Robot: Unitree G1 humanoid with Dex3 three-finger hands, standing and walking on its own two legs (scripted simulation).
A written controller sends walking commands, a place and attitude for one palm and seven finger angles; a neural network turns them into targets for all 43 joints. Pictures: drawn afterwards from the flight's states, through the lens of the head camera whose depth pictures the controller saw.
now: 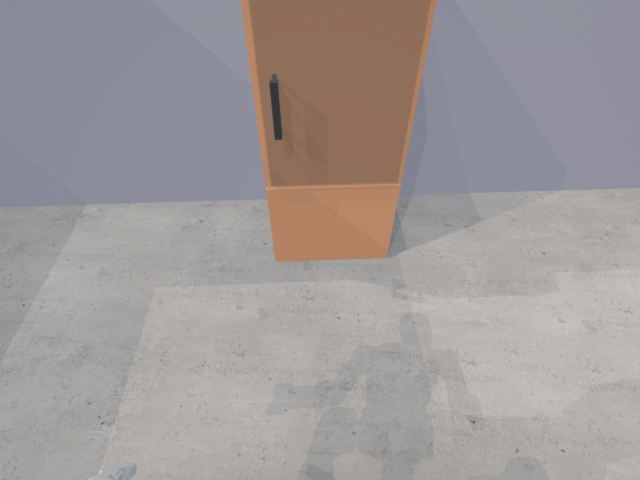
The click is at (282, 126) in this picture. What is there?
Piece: cupboard door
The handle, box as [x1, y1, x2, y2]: [269, 74, 281, 139]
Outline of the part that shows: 272,74 272,79 269,83 275,139 281,139 277,79 275,78 275,74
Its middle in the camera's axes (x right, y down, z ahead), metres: -0.12 -0.36 +1.06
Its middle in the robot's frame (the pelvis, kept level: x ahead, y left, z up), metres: +1.03 +0.18 -0.05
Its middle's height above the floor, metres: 0.72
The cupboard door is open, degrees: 0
